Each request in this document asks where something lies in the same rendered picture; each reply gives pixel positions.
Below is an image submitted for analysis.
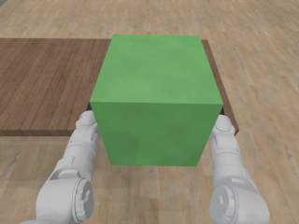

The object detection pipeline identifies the robot right upper arm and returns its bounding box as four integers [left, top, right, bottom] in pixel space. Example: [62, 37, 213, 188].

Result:
[208, 184, 269, 224]

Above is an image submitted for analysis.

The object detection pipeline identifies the carton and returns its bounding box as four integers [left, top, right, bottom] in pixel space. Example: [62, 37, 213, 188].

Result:
[90, 35, 223, 167]

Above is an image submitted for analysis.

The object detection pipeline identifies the right robot forearm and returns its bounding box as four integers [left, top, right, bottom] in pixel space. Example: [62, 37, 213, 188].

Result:
[208, 115, 270, 222]

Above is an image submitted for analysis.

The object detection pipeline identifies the robot left upper arm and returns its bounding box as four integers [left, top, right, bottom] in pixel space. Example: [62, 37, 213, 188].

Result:
[19, 177, 94, 224]

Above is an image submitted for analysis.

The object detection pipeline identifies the robot left hand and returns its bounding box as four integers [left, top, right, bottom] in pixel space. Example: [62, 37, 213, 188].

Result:
[86, 102, 93, 111]

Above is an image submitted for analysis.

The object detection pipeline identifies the robot right hand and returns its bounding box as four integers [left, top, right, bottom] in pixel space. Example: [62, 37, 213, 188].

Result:
[220, 106, 225, 116]

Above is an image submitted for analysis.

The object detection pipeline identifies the left robot forearm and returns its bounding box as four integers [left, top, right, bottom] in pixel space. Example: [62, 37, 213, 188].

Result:
[36, 110, 101, 207]

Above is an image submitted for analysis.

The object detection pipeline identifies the table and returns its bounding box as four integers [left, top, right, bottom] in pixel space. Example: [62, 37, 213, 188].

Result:
[0, 37, 240, 137]

